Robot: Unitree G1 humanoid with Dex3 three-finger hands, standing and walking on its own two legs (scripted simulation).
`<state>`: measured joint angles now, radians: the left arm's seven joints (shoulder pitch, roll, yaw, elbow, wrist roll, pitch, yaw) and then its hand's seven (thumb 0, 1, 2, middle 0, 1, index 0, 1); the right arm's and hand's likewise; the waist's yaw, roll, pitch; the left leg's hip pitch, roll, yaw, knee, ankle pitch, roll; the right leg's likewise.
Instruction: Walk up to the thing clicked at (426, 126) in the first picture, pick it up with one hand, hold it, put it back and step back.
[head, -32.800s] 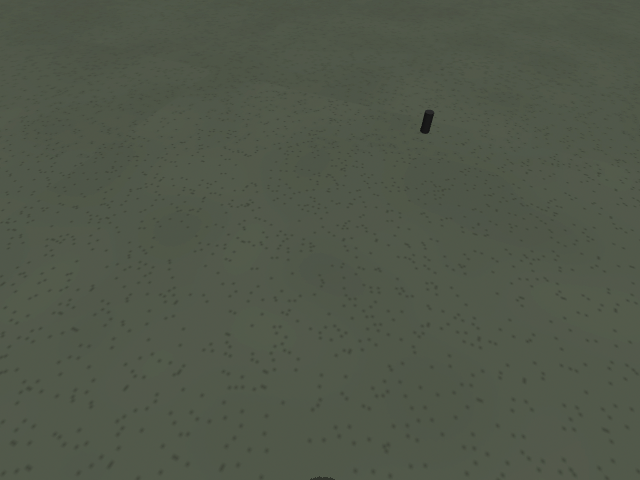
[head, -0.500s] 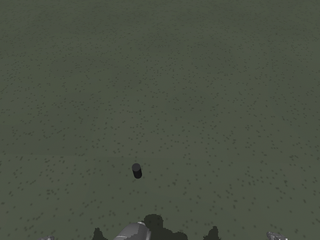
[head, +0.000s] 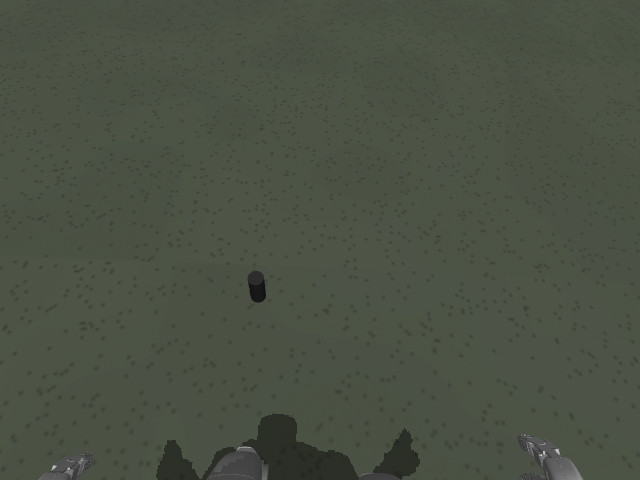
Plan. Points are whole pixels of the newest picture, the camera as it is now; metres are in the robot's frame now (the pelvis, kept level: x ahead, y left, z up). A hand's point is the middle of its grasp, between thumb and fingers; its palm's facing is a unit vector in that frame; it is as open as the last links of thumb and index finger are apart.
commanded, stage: step back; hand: left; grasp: from the side
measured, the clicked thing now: (257, 287) +0.71 +0.19 -0.69
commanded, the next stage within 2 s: stand in 1.84 s
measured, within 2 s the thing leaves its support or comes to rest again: neither
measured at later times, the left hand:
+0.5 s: hand out of the picture -0.05 +0.25 -0.14, palm faces +0.06 -0.93 -0.37, open 7.4 cm
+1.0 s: hand out of the picture -0.27 +0.22 -0.14, palm faces +0.09 -0.90 -0.42, open 7.4 cm
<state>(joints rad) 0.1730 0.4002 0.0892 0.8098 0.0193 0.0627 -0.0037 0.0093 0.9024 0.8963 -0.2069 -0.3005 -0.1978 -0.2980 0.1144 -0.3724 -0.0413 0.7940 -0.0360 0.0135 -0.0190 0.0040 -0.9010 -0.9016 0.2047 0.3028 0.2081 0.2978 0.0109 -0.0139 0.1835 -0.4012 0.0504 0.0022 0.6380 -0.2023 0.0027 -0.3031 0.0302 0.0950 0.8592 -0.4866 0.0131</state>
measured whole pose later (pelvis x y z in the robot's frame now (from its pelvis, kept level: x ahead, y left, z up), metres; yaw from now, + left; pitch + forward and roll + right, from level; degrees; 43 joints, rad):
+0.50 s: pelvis -0.17 -0.02 +0.00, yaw +4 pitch -2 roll -1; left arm 0.10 0.40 0.08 0.80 0.01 0.08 0.01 0.01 0.90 0.90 -0.21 -0.30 -0.20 -0.30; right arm 0.18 -0.35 -0.03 0.87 -0.04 0.02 -0.01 0.01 -0.90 -0.90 0.20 0.30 0.21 0.30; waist 0.00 -0.03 0.18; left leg -0.33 0.00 -0.03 0.63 -0.27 0.02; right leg -0.50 0.10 0.14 1.21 -0.52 -0.01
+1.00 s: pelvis -0.31 -0.07 +0.00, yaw +5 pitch -3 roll +2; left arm 0.21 0.40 0.07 0.89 0.05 0.02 -0.01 0.01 0.90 0.90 -0.21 -0.30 -0.20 -0.30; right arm 0.22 -0.38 -0.06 0.96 -0.04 0.02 0.00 0.01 -0.91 -0.90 0.20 0.30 0.20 0.30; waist 0.04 -0.02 0.11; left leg -0.25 -0.05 -0.01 0.62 -0.33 0.00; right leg -0.31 -0.07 -0.02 0.73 -0.37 0.00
